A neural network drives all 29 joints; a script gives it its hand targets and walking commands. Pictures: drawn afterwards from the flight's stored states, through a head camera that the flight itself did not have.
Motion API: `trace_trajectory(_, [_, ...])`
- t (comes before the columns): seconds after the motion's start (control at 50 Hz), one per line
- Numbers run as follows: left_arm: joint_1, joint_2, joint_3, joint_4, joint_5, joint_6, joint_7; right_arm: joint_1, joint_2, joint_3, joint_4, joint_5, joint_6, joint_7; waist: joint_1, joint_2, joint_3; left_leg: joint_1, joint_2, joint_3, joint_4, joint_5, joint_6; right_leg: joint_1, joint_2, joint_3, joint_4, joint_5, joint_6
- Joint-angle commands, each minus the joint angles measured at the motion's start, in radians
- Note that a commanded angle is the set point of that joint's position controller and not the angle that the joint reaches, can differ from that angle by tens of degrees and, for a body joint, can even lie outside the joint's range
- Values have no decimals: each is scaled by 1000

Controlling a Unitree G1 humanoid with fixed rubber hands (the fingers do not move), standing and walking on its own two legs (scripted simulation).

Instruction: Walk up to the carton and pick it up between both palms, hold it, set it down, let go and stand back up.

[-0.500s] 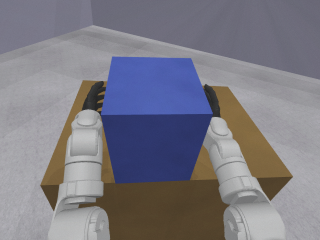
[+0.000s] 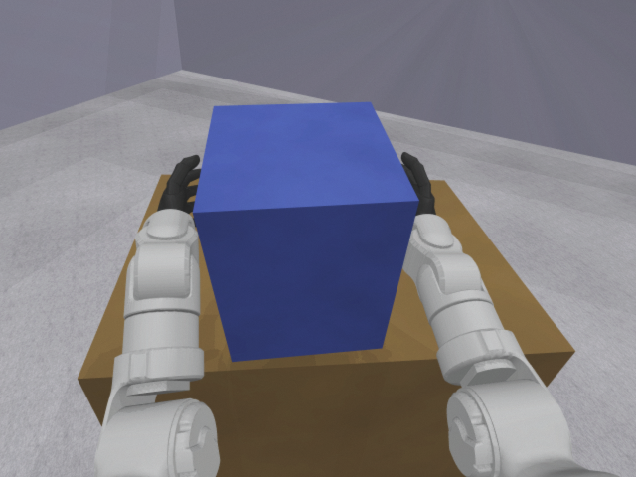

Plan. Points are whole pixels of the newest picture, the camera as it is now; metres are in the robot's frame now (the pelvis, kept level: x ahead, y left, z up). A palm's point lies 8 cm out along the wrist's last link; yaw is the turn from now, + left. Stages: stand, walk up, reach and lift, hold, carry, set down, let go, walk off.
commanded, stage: reach and lift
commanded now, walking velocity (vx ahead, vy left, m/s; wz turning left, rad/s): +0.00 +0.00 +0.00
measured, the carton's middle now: (301, 232) +0.39 +0.00 +0.18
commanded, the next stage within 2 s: hold in 0.68 s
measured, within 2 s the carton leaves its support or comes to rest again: neither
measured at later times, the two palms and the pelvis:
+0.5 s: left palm (177, 206) +0.38 +0.15 +0.22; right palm (420, 199) +0.38 -0.14 +0.24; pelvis +0.01 +0.00 +0.00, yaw +0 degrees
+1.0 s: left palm (169, 195) +0.36 +0.15 +0.25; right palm (428, 174) +0.37 -0.14 +0.28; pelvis +0.01 +0.00 +0.00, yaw -1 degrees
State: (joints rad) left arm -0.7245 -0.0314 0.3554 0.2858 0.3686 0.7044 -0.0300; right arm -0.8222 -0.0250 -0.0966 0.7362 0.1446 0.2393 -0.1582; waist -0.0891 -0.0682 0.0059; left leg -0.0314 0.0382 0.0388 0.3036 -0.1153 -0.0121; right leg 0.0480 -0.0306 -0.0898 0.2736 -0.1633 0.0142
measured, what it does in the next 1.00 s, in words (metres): stands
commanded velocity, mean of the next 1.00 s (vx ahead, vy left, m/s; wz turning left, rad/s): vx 0.00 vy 0.00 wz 0.00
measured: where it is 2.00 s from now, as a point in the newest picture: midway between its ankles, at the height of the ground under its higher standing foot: outside the picture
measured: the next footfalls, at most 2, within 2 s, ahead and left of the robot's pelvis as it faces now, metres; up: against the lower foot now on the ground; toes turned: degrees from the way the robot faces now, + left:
none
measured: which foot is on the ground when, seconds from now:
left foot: down 0.00-1.00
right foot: down 0.00-1.00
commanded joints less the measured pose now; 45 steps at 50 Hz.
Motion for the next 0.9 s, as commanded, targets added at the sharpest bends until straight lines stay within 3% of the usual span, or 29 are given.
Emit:
trace_trajectory(0.0, [-685, -485, -413, -100, -137, -61, -140, -727, 528, 301, -243, 67, -29, 77, -13, 74, -310, 186, -78, 17, -2, 158, 5, -23, 83, -13, -34, 142, 39])
trace_trajectory(0.08, [-686, -497, -440, -151, -155, -52, -138, -743, 536, 341, -300, 106, -18, 66, -12, 77, -358, 204, -80, 10, 18, 219, -4, -2, 91, -13, -23, 194, 43])
trace_trajectory(0.24, [-736, -511, -477, -176, -176, -39, -124, -750, 525, 324, -287, 120, 14, 73, -26, 108, -341, 199, -70, 4, 7, 175, -19, -56, 93, -13, -32, 100, 31])
trace_trajectory(0.38, [-750, -504, -458, -159, -188, -28, -119, -791, 535, 348, -294, 150, 39, 68, -7, 86, -369, 193, -74, 2, 16, 196, -9, -44, 95, -6, -28, 136, 39])
trace_trajectory(0.54, [-764, -483, -436, -152, -188, -13, -135, -782, 541, 361, -280, 183, 86, 44, -15, 79, -351, 173, -85, 4, 17, 186, -10, -21, 93, 8, -28, 178, 50])
trace_trajectory(0.62, [-778, -496, -478, -225, -216, -8, -128, -778, 550, 397, -323, 224, 104, 35, -22, 102, -405, 196, -84, -3, 40, 261, -29, -9, 101, 11, -13, 236, 49])
trace_trajectory(0.72, [-790, -495, -481, -243, -229, 22, -122, -798, 562, 424, -353, 263, 150, 25, -2, 93, -382, 162, -84, -4, 29, 222, -21, -27, 103, 18, -17, 178, 47])
trace_trajectory(0.88, [-829, -491, -489, -260, -254, 65, -128, -814, 559, 412, -341, 299, 222, 19, -4, 98, -366, 120, -78, -2, 14, 169, -27, -49, 106, 30, -23, 113, 40])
